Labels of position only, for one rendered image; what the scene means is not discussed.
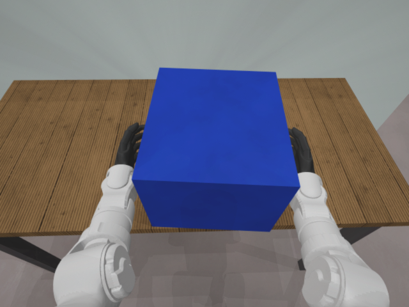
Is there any table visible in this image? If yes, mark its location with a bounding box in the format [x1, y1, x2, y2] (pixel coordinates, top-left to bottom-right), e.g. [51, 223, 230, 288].
[0, 78, 409, 273]

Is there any carton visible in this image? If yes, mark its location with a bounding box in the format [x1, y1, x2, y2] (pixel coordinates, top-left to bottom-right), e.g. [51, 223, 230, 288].
[132, 68, 300, 232]

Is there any robot left hand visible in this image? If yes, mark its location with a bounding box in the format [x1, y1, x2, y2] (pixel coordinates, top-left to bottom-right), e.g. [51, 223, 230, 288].
[114, 122, 145, 168]

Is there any robot right forearm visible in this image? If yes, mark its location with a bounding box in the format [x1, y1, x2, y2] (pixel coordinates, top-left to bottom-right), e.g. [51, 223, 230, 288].
[289, 172, 371, 270]

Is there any robot right hand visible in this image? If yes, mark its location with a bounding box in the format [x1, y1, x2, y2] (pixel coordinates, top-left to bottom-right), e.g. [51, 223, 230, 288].
[288, 127, 315, 173]

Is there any left robot upper arm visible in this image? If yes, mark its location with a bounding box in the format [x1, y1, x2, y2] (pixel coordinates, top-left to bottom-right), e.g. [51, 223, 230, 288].
[54, 242, 135, 307]

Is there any right robot upper arm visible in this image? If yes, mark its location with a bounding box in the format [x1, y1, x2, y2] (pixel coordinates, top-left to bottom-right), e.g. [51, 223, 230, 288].
[302, 255, 389, 307]

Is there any robot left forearm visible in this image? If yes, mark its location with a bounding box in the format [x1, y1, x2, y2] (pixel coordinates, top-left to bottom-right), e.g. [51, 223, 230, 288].
[53, 164, 137, 304]

